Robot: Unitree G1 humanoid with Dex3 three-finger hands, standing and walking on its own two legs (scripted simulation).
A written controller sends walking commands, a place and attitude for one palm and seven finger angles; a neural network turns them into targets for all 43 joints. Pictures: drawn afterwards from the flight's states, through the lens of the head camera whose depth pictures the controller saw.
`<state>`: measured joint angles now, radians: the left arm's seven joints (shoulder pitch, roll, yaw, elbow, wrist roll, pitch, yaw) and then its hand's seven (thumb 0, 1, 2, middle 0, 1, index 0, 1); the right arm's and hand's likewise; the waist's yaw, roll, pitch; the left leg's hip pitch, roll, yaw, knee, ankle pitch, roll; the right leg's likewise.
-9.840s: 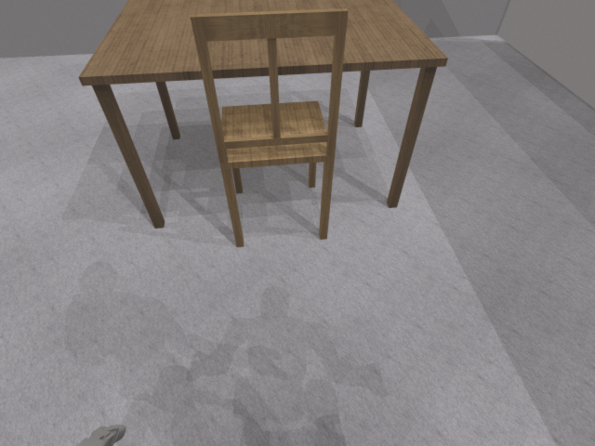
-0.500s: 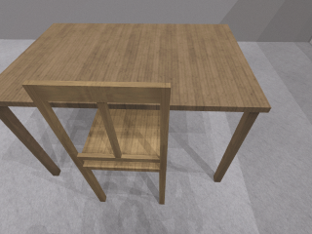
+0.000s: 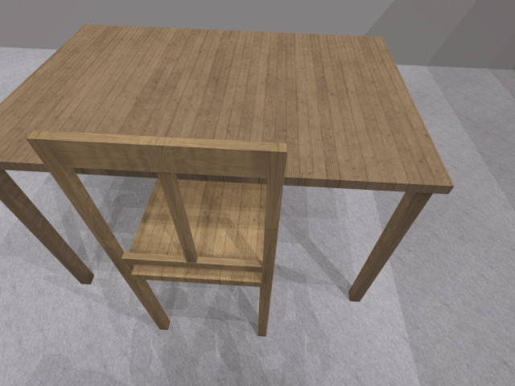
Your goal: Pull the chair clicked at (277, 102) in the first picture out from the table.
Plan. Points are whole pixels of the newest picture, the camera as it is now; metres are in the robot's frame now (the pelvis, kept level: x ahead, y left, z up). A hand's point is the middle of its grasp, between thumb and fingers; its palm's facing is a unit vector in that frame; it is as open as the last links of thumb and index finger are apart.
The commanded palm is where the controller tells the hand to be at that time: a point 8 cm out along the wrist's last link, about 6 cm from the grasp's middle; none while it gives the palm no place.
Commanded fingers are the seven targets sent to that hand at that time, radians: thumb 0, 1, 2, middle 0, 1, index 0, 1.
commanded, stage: look again from close up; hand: left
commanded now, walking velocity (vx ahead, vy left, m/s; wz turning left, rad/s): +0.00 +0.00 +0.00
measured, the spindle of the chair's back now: (181, 222) +0.43 +0.19 -0.06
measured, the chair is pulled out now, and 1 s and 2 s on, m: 0.00 0.00 0.00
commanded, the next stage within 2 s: raise the hand toward the chair's back in 0.62 s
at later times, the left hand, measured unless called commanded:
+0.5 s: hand out of the picture +0.03 +0.17 -0.17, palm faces +0.02 -0.98 -0.21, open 7.3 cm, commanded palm none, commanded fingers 0.00 0.90 0.90 -0.20 -0.30 -0.20 -0.30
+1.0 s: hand (163, 318) +0.21 +0.16 +0.01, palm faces +0.10 -0.99 +0.00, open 8.1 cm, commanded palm +0.12 +0.22 -0.07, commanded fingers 0.00 0.55 0.75 -0.17 -0.25 -0.17 -0.25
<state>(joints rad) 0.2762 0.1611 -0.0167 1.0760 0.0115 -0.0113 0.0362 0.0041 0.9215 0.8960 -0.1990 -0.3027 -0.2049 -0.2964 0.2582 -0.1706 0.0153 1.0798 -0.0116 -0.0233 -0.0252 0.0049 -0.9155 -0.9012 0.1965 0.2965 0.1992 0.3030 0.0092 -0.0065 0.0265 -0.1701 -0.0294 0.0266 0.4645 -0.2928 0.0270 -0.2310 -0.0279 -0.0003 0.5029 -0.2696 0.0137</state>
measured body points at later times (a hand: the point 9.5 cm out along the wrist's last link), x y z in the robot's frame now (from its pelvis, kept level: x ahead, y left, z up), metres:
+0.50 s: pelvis +0.01 -0.01 +0.00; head +0.02 -0.01 +0.45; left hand +0.03 +0.22 -0.15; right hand +0.03 -0.24 -0.16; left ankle -0.03 +0.10 -0.74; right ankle +0.00 -0.13 -0.74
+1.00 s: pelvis -0.03 -0.02 -0.03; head -0.01 -0.02 +0.42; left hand +0.20 +0.21 +0.01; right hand +0.15 -0.27 -0.11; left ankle -0.03 +0.10 -0.74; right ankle +0.00 -0.13 -0.74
